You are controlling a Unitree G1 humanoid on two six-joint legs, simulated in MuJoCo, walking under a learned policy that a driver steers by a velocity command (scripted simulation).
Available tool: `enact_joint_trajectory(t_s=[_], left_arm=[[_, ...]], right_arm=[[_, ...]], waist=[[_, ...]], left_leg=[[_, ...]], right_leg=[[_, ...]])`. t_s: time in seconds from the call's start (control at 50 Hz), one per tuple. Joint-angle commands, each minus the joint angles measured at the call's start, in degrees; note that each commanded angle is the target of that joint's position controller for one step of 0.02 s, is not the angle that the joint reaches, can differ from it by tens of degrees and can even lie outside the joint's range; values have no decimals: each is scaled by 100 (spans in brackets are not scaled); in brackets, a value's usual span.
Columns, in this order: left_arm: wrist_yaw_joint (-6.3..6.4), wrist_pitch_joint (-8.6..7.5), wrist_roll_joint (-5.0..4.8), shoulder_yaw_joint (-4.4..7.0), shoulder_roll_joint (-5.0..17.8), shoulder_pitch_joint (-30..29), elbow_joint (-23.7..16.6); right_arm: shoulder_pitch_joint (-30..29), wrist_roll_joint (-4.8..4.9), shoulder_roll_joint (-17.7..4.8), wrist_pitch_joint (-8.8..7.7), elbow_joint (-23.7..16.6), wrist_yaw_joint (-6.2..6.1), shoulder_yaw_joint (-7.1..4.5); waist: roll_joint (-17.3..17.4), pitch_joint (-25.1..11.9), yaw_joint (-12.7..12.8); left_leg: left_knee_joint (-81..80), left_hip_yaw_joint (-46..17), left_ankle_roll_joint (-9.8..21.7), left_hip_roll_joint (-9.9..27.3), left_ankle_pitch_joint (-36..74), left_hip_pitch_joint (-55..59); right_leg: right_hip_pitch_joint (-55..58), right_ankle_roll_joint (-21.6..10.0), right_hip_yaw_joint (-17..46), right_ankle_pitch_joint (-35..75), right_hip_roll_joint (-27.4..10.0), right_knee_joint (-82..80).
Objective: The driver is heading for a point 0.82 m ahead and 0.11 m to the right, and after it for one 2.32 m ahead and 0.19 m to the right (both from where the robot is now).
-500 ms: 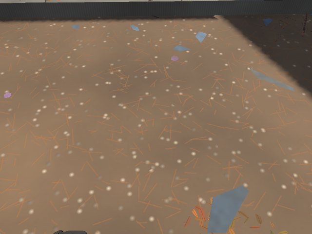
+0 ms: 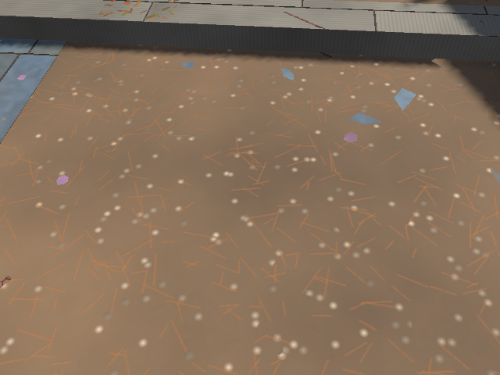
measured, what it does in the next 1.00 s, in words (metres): walks ahead: left foot, then right foot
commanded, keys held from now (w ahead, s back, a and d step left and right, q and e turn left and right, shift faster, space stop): w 0.90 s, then w+e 0.10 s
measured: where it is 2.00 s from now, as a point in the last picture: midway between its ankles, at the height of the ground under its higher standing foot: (279, 275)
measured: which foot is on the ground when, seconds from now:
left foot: up 0.00-0.14, down 0.16-0.72, up 0.74-1.00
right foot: down 0.00-0.18, up 0.20-0.70, down 0.72-1.00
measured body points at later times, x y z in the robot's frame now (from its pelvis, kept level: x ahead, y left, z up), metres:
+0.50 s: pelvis +0.27 +0.06 +0.00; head +0.29 +0.07 +0.45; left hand +0.44 +0.32 -0.11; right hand +0.29 -0.21 -0.13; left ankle +0.23 +0.14 -0.75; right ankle +0.43 -0.12 -0.68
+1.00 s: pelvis +0.54 +0.00 +0.00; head +0.56 -0.01 +0.45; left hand +0.57 +0.27 -0.13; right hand +0.69 -0.27 -0.11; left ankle +0.65 +0.18 -0.67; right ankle +0.53 -0.09 -0.75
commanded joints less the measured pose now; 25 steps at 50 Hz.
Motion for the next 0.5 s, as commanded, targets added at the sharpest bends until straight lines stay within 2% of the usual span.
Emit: enact_joint_trajectory(t_s=[0.02,0.06,0.1,0.12,0.14,0.16,0.18,0.2,0.22,0.24,0.26,0.28,0.3,0.32,0.36,0.42,0.5], left_arm=[[58,-8,-48,235,978,195,-136],[83,47,-60,263,1001,226,-60],[104,93,-63,300,1066,123,-42],[108,120,-58,320,1128,18,-52],[111,157,-47,309,1102,-81,-65],[121,169,6,244,946,-93,-141],[88,87,76,80,413,430,-298],[44,-56,0,13,283,585,-196],[12,-152,-149,164,830,119,-281],[13,-192,-197,176,907,-359,-427],[52,-172,-126,187,852,-614,-480],[91,-104,-51,229,822,-617,-484],[102,-20,-39,224,709,-472,-452],[111,43,-30,210,589,-388,-429],[130,103,0,211,537,-545,-507],[127,91,48,209,508,-1128,-682],[47,41,5,143,358,-1887,-857]], right_arm=[[-765,48,-278,-97,-536,77,-34],[-917,64,-340,-130,-646,150,-47],[-755,51,-471,-157,-642,204,-95],[-438,37,-580,-162,-573,201,-153],[277,20,-749,-158,-358,171,-265],[1323,-8,-1065,-151,-67,111,-404],[2109,-138,-1649,-128,40,56,-536],[2235,-46,-1400,-97,98,77,-464],[1864,8,-1069,-95,48,73,-367],[1433,12,-858,-90,-46,57,-308],[1026,-22,-685,-100,-78,72,-254],[799,-76,-507,-137,-103,89,-204],[714,-111,-466,-161,-82,103,-196],[754,-103,-491,-195,-34,107,-209],[915,-89,-658,-233,82,66,-251],[1223,-58,-792,-194,225,-38,-280],[1587,9,-876,-142,389,-93,-281]], waist=[[-644,410,24],[-682,459,-8],[-761,333,-161],[-841,131,-358],[-814,-275,-734],[-622,-965,-1124],[588,-1878,-1048],[1321,-2428,-1022],[789,-1606,-1053],[406,-973,-917],[-3,-496,-698],[58,-295,-492],[186,-235,-350],[194,-213,-295],[87,-69,-258],[-55,66,-402],[-33,220,-681]], left_leg=[[-570,127,61,-158,158,6],[-809,91,202,-189,-153,-21],[-989,174,354,-307,-555,400],[-1061,312,446,-472,-714,943],[-1176,496,582,-679,-701,1920],[-956,188,814,-388,-482,3544],[-969,-2073,1573,1095,-697,5872],[-1986,-4080,2071,1654,-1496,6478],[-2148,-3517,1781,1456,-1969,5852],[-2244,-2665,1552,1253,-1841,4964],[-2466,-2061,1427,1009,-1450,4017],[-2664,-1659,1317,782,-1153,3408],[-2845,-1424,1296,662,-1025,3043],[-2975,-1251,1340,605,-838,2856],[-3149,-940,1412,574,-409,2746],[-3216,-635,1346,512,9,3009],[-3249,-287,1142,367,-108,3268]], right_leg=[[80,-840,734,1402,-1632,-266],[453,-780,791,1536,-1817,-61],[661,-678,784,2120,-1891,254],[673,-603,714,2955,-1831,632],[528,-484,522,3763,-1604,1450],[-279,-302,307,3390,-1305,2749],[-2470,77,74,1012,-528,5012],[-3679,192,775,-2073,9,6247],[-4308,117,1087,-1879,-364,6740],[-4368,45,898,-1344,-683,6613],[-4113,57,760,-860,-947,6225],[-3750,62,796,-552,-1131,5852],[-3435,82,810,-377,-1203,5674],[-3301,113,778,-290,-1224,5534],[-3481,209,738,43,-1259,5152],[-3902,324,708,900,-1264,4194],[-3749,306,519,1779,-1062,2882]])
Velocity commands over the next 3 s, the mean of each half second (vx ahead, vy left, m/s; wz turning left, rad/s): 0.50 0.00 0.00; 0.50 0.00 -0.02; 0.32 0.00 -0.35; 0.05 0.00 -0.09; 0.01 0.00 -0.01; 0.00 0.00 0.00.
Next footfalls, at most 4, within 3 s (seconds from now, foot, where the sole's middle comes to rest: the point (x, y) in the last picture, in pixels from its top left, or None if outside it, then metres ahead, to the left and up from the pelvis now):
0.16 left None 0.27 0.14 -0.78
0.72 right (319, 349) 0.57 -0.09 -0.78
1.22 left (242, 255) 0.85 0.14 -0.78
1.62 right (324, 272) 0.81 -0.11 -0.78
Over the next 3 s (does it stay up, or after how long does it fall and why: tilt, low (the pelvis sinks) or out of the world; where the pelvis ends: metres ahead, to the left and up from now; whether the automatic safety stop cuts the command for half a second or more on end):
stays up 0.79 0.02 -0.01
